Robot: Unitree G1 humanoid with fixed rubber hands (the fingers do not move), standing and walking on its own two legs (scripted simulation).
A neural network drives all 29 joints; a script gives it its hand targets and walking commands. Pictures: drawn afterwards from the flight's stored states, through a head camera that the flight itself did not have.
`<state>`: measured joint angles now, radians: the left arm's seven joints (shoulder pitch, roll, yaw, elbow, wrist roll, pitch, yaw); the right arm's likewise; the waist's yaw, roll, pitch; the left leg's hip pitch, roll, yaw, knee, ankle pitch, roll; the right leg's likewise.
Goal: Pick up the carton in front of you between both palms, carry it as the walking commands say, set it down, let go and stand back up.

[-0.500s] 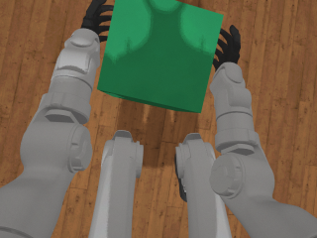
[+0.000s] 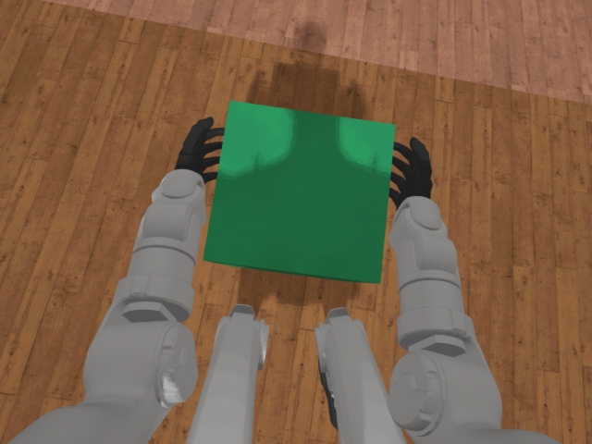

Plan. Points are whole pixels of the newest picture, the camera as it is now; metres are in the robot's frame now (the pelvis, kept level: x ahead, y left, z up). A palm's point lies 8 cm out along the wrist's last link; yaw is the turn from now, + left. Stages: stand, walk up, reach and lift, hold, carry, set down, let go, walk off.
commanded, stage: reach and lift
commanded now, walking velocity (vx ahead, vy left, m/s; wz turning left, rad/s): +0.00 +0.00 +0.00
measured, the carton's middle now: (298, 209) +0.44 +0.00 -0.13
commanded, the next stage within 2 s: hold in 1.96 s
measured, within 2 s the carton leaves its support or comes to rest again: neither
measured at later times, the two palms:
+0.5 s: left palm (151, 146) +0.41 +0.15 +0.11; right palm (488, 163) +0.41 -0.15 +0.12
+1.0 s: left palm (47, 97) +0.36 +0.15 +0.25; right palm out of the picture +0.38 -0.15 +0.25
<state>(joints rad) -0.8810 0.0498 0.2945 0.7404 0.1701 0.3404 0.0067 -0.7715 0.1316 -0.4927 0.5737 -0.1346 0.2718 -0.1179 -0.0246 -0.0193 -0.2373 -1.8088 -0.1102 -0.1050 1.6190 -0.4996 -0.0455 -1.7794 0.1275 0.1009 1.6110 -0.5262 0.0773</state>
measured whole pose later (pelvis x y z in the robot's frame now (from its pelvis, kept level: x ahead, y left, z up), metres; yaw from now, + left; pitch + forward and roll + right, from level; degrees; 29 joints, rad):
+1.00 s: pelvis +0.08 -0.01 +0.23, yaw +1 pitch +1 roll +0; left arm -0.24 -0.15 0.22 0.41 0.25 0.58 0.03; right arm -0.27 0.15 -0.28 0.42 -0.25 0.52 -0.03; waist 0.00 0.00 -0.12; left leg -0.26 -0.05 -0.14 0.49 -0.24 -0.01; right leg -0.25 0.06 0.16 0.49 -0.25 0.01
